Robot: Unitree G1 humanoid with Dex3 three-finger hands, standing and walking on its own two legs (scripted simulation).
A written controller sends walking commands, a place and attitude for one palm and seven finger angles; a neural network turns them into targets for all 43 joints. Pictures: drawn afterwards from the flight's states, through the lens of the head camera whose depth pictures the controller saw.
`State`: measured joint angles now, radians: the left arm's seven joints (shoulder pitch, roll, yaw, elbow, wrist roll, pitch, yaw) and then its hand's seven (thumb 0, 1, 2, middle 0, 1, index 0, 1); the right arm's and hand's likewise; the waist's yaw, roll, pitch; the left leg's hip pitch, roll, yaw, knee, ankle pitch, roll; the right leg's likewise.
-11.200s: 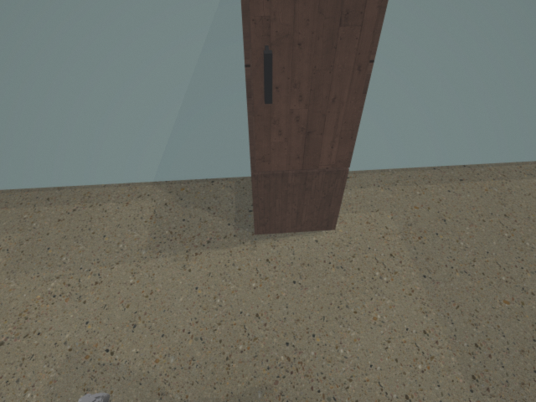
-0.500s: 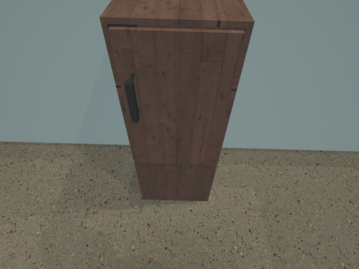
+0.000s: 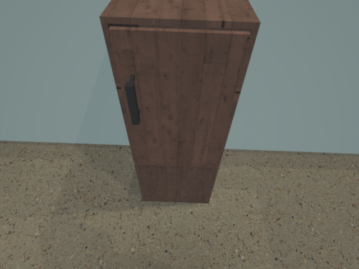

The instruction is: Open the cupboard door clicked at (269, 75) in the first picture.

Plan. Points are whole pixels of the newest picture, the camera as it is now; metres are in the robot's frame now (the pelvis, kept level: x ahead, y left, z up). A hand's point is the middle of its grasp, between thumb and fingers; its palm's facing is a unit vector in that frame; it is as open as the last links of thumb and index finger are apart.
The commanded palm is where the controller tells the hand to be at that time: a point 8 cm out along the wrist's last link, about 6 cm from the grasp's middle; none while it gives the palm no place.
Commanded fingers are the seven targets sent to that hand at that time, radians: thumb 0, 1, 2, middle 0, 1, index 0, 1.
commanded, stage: raise the hand with hooked fingers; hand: left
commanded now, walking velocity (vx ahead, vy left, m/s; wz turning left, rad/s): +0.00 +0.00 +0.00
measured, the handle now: (134, 100) +0.56 +0.18 +0.05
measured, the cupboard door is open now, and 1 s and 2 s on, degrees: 0 0 0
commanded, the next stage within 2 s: none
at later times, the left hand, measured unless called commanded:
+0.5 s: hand (101, 265) +0.14 +0.18 -0.05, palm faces +0.14 -0.99 -0.03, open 8.8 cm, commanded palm +0.13 +0.24 -0.03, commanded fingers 0.00 0.34 0.66 -0.24 -0.66 -0.24 -0.66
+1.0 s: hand (82, 227) +0.20 +0.22 +0.00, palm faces +0.04 -1.00 -0.05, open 11.8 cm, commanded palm +0.17 +0.28 +0.01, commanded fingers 0.00 -0.24 0.41 -0.28 -1.03 -0.28 -1.03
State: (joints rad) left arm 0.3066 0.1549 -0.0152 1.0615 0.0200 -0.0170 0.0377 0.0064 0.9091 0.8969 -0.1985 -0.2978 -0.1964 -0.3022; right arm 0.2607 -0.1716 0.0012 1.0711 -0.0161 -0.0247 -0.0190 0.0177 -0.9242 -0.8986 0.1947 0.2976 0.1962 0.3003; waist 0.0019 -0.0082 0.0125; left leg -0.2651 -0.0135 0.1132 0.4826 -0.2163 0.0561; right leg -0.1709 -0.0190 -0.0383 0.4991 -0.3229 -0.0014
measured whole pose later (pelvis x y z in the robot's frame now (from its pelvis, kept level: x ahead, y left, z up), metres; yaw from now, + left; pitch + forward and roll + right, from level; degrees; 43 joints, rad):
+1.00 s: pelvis -0.02 -0.02 -0.05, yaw +2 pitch +11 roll -2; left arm 0.27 0.31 0.32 0.18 -0.37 -0.38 -0.43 0.01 -0.02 0.50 -0.27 -0.89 -0.26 -0.89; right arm 0.31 -0.28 -0.02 0.61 0.04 -0.23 -0.07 0.02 -0.91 -0.90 0.20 0.30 0.20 0.30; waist -0.01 0.03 -0.11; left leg -0.76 0.04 0.04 0.94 -0.37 0.03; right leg -0.63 0.02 -0.09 0.93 -0.49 -0.04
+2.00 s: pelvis -0.02 -0.01 -0.02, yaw +3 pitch +5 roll -2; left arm -0.05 0.43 0.42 0.40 -0.35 -0.20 -0.50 -0.01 -0.50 0.30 -0.30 -1.20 -0.30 -1.20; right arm 0.30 -0.28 0.04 0.57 0.05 -0.19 -0.08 0.02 -0.91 -0.90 0.20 0.30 0.20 0.30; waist 0.00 0.03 -0.06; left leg -0.56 0.02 0.04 0.76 -0.30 0.04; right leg -0.42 0.02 -0.08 0.72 -0.39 -0.02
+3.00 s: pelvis -0.01 -0.02 -0.03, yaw +2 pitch +11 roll -2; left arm -0.52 0.52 0.42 0.89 -0.25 -0.28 -0.48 -0.01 -0.50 0.30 -0.30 -1.20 -0.30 -1.20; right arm 0.34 -0.29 0.03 0.61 0.05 -0.07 -0.08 0.01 -0.91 -0.90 0.20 0.30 0.20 0.30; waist -0.06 0.01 -0.07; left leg -0.69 0.04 0.04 0.83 -0.33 0.03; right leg -0.55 0.03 -0.08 0.79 -0.43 -0.03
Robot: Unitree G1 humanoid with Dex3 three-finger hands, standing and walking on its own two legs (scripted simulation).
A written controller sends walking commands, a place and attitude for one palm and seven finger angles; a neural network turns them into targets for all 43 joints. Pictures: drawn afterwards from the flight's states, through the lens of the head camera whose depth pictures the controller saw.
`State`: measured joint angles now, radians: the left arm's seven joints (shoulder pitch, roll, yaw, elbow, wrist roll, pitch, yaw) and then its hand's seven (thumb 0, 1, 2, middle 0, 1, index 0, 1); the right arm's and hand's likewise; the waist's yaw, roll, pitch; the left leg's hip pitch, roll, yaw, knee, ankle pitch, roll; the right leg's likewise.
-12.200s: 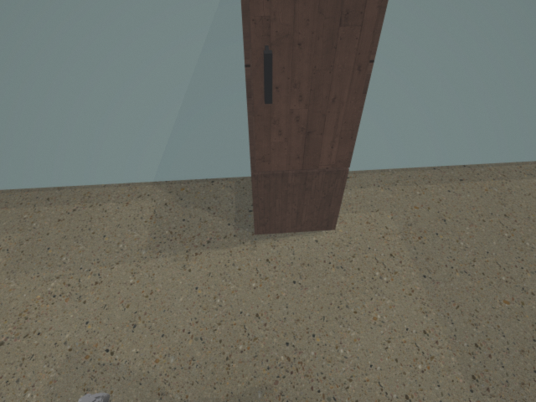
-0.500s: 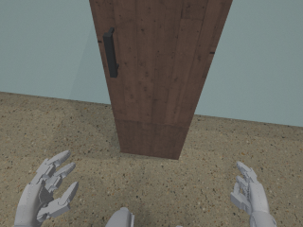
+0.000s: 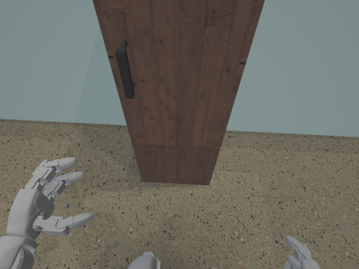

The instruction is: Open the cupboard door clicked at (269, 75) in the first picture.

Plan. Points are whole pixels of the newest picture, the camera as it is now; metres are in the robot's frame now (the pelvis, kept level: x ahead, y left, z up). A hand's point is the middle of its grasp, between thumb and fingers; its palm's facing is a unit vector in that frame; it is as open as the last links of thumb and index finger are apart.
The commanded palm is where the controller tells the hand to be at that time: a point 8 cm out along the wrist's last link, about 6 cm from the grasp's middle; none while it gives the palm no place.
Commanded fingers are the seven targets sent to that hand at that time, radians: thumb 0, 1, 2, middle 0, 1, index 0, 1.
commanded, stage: raise the hand with hooked fingers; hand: left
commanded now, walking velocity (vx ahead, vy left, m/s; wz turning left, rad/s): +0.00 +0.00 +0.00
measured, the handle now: (127, 70) +0.59 +0.18 +0.10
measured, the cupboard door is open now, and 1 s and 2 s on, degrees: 0 0 0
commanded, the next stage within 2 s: move the hooked fingers beside the handle in 1.14 s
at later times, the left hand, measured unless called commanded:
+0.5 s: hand (29, 174) +0.27 +0.30 +0.10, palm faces +0.03 -1.00 -0.04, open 13.9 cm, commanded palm +0.24 +0.35 +0.11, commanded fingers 0.00 -0.50 0.30 -0.30 -1.20 -0.30 -1.20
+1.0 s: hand (34, 162) +0.28 +0.29 +0.12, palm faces +0.02 -1.00 -0.03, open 14.0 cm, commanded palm +0.26 +0.33 +0.12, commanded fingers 0.00 -0.50 0.30 -0.30 -1.20 -0.30 -1.20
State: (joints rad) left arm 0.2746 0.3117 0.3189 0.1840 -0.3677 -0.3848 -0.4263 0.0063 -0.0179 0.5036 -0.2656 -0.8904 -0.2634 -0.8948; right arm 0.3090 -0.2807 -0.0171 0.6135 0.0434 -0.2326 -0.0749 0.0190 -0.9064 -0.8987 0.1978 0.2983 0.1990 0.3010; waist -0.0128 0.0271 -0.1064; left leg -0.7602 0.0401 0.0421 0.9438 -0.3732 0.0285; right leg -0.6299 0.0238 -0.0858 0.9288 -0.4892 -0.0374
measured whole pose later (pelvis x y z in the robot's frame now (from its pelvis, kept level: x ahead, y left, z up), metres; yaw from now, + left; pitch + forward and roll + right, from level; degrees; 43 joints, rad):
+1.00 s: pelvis +0.00 +0.01 +0.03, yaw +1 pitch +5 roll -2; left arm -0.05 0.43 0.42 0.40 -0.35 -0.20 -0.50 -0.01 -0.50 0.30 -0.30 -1.20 -0.30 -1.20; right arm 0.30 -0.28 0.04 0.57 0.05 -0.19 -0.08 0.02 -0.91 -0.90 0.20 0.30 0.20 0.30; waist 0.00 0.03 -0.06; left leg -0.56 0.02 0.04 0.76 -0.30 0.04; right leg -0.42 0.02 -0.08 0.72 -0.39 -0.02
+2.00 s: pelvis +0.01 +0.00 +0.02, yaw +0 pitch +11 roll -2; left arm -0.52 0.52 0.42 0.89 -0.25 -0.28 -0.48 -0.01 -0.50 0.30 -0.30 -1.20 -0.30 -1.20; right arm 0.34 -0.29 0.03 0.61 0.05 -0.07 -0.08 0.01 -0.91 -0.90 0.20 0.30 0.20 0.30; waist -0.06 0.01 -0.07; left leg -0.69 0.04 0.04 0.83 -0.33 0.03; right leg -0.55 0.03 -0.08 0.79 -0.43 -0.03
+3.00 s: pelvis +0.02 +0.01 +0.00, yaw -3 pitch +20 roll -4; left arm -0.97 0.74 0.48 1.29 -0.09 -0.30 -0.40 -0.01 -0.50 0.30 -0.30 -1.20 -0.30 -1.20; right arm 0.45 -0.29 0.05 0.61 0.01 0.09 -0.04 0.01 -0.91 -0.90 0.20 0.30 0.20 0.30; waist -0.19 0.02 -0.09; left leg -0.92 0.08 0.05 0.95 -0.38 0.04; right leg -0.78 0.06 -0.07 0.87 -0.45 -0.03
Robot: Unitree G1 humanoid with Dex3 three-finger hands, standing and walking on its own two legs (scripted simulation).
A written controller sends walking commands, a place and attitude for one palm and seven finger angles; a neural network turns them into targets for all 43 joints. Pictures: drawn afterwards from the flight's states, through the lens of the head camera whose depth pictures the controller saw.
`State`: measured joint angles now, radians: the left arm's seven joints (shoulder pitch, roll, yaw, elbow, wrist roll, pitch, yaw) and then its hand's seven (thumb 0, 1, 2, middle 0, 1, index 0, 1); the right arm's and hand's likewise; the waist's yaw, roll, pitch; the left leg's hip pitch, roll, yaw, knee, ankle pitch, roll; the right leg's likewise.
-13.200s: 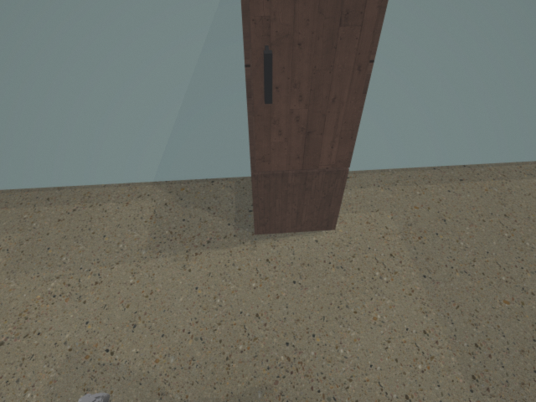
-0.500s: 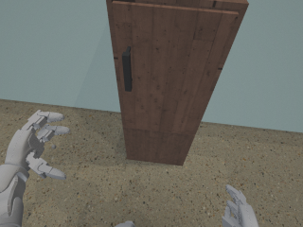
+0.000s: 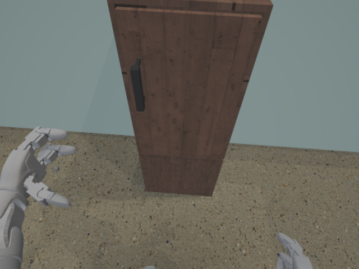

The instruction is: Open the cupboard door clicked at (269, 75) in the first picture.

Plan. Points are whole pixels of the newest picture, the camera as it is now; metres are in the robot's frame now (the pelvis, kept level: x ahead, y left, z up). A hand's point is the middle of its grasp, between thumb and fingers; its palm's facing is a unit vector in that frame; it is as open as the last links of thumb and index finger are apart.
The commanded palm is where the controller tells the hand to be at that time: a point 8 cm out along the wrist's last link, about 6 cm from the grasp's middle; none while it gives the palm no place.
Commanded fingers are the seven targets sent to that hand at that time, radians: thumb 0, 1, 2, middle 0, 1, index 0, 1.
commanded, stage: raise the hand with hooked fingers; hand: left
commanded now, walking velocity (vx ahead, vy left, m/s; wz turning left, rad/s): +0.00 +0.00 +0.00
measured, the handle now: (139, 85) +0.59 +0.16 +0.07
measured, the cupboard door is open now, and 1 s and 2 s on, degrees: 0 0 0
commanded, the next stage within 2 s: move the hooked fingers beside the handle in 0.14 s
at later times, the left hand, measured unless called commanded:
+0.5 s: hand (72, 155) +0.32 +0.25 +0.09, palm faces +0.00 -1.00 -0.03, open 14.0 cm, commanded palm +0.30 +0.30 +0.09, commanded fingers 0.00 -0.50 0.30 -0.30 -1.20 -0.30 -1.20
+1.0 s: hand (87, 128) +0.41 +0.25 +0.08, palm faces -0.01 -1.00 +0.00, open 14.0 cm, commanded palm +0.39 +0.30 +0.08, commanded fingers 0.00 -0.50 0.30 -0.30 -1.20 -0.30 -1.20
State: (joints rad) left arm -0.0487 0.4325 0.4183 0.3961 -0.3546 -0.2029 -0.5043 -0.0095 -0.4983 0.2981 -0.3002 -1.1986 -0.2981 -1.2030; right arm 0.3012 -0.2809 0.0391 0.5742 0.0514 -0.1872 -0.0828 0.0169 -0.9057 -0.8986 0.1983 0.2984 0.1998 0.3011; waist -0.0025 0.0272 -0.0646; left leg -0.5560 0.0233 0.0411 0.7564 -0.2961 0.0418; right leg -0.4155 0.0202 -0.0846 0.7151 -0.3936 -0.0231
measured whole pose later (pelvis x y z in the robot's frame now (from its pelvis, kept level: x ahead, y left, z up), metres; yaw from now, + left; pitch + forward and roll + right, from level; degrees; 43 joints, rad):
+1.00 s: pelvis +0.01 -0.01 -0.01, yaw -1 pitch +11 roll -2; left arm -0.52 0.52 0.42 0.89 -0.25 -0.28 -0.48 -0.01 -0.50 0.30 -0.30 -1.20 -0.30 -1.20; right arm 0.34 -0.29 0.03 0.61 0.05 -0.07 -0.08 0.01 -0.91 -0.90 0.20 0.30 0.20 0.30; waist -0.06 0.01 -0.07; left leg -0.69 0.04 0.04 0.83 -0.33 0.03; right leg -0.55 0.03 -0.08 0.79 -0.43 -0.03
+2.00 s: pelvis +0.02 +0.00 -0.03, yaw -4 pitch +20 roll -4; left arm -0.97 0.74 0.48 1.29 -0.09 -0.30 -0.40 -0.01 -0.50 0.30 -0.30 -1.20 -0.30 -1.20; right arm 0.45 -0.29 0.05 0.61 0.01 0.09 -0.04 0.01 -0.91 -0.90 0.20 0.30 0.20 0.30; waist -0.19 0.02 -0.09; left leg -0.92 0.08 0.05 0.95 -0.38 0.04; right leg -0.78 0.06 -0.07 0.87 -0.45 -0.03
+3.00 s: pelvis +0.01 +0.00 -0.03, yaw -3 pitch +19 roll -4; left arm -0.95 0.64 0.42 1.24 -0.11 -0.33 -0.34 -0.01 -0.50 0.30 -0.30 -1.20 -0.30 -1.20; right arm 0.42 -0.28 0.04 0.62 0.01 0.09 -0.03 0.01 -0.91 -0.90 0.20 0.30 0.20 0.30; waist -0.18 0.02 -0.10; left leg -0.92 0.07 0.03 0.96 -0.38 0.04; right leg -0.77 0.06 -0.08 0.89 -0.46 -0.03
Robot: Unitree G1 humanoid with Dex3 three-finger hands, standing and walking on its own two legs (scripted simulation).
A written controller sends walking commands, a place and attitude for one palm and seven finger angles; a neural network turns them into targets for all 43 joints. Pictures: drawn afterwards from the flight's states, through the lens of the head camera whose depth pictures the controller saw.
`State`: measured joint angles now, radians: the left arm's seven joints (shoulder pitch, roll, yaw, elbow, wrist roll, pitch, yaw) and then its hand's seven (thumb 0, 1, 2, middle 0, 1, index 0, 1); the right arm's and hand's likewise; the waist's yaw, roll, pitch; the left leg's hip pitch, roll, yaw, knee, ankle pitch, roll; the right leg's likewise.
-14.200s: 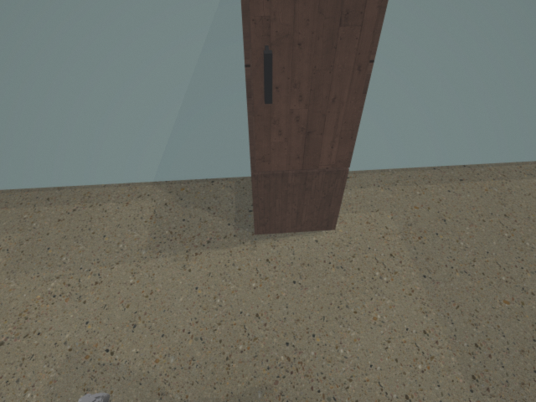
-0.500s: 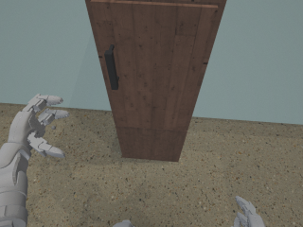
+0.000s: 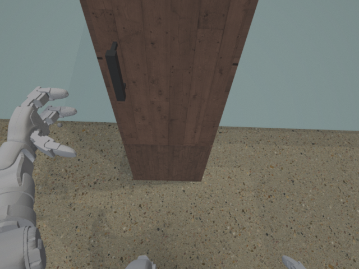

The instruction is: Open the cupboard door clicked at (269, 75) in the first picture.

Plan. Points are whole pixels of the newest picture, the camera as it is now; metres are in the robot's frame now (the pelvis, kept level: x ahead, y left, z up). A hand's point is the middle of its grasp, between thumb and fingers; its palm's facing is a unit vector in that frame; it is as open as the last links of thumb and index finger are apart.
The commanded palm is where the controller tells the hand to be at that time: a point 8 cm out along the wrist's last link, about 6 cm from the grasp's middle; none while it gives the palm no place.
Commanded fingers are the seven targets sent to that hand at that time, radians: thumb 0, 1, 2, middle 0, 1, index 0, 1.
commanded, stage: move the hooked fingers beside the handle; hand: left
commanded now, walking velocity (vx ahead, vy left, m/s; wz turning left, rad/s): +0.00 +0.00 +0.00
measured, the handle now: (118, 72) +0.58 +0.18 +0.08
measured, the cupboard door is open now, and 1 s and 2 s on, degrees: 0 0 0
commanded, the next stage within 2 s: slide the fingers in behind the handle in 1.64 s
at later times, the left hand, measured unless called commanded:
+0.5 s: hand (75, 99) +0.47 +0.26 +0.09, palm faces -0.01 -1.00 +0.00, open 14.0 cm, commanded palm +0.46 +0.30 +0.09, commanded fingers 0.00 -0.50 0.30 -0.30 -1.20 -0.30 -1.20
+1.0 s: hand (85, 84) +0.53 +0.25 +0.09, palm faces +0.01 -1.00 +0.00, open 14.0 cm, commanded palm +0.51 +0.29 +0.08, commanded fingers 0.00 -0.50 0.30 -0.30 -1.20 -0.30 -1.20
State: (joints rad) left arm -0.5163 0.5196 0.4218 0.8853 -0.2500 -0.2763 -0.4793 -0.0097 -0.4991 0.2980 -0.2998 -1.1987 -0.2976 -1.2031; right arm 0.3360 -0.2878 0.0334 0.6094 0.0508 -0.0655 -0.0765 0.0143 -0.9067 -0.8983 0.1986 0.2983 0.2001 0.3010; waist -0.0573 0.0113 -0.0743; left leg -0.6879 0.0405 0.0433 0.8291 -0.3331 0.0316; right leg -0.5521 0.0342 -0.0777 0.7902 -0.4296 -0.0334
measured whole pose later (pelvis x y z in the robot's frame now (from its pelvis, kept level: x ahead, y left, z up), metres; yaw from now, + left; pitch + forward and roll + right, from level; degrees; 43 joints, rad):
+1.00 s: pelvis +0.01 +0.01 -0.02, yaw -3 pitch +20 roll -4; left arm -0.97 0.74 0.48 1.29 -0.09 -0.30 -0.40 -0.01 -0.50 0.30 -0.30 -1.20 -0.30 -1.20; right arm 0.45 -0.29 0.05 0.61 0.01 0.09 -0.04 0.01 -0.91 -0.90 0.20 0.30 0.20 0.30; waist -0.19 0.02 -0.09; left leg -0.92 0.08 0.05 0.95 -0.38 0.04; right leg -0.78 0.06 -0.07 0.87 -0.45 -0.03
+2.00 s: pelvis +0.00 +0.01 -0.02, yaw -2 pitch +19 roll -4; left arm -0.95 0.64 0.42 1.24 -0.11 -0.33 -0.34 -0.01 -0.50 0.30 -0.30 -1.20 -0.30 -1.20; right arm 0.42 -0.28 0.04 0.62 0.01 0.09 -0.03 0.01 -0.91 -0.90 0.20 0.30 0.20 0.30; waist -0.18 0.02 -0.10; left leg -0.92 0.07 0.03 0.96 -0.38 0.04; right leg -0.77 0.06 -0.08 0.89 -0.46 -0.03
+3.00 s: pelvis +0.01 -0.01 -0.02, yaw -1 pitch +19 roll -3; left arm -0.95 0.49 0.37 1.22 -0.08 -0.35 -0.19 -0.01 -0.50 0.30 -0.30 -1.20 -0.30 -1.20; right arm 0.41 -0.27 0.03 0.63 0.00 0.07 0.01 0.01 -0.91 -0.90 0.20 0.30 0.20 0.30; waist -0.17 0.03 -0.11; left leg -0.90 0.07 0.03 0.95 -0.39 0.02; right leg -0.76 0.06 -0.08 0.91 -0.48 -0.05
